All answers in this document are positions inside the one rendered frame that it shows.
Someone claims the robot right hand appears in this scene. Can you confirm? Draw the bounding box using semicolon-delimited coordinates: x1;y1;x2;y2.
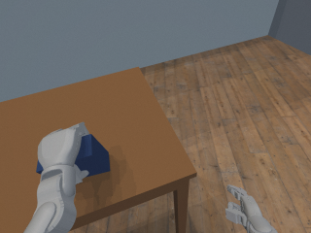
225;184;262;230

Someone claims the robot left hand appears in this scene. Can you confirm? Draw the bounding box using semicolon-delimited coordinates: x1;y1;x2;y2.
37;122;89;184

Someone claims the robot right forearm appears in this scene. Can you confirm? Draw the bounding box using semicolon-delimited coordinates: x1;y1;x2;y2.
246;216;278;233

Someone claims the sponge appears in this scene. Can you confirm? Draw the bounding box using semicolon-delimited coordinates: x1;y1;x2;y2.
36;134;111;177

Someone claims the robot left forearm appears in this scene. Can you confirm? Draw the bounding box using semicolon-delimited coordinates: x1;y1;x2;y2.
23;164;77;233

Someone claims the table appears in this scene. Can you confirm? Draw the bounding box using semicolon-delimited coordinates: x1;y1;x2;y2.
0;67;197;233

